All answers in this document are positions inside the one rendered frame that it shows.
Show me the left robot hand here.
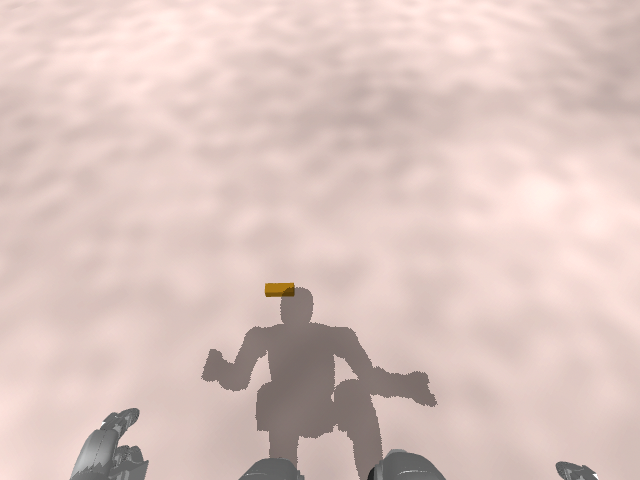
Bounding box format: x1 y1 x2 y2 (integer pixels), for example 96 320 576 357
70 408 149 480

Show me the right robot hand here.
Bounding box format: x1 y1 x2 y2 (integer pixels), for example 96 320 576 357
556 462 599 480

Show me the small box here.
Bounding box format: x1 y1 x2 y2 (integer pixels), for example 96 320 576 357
265 283 295 297

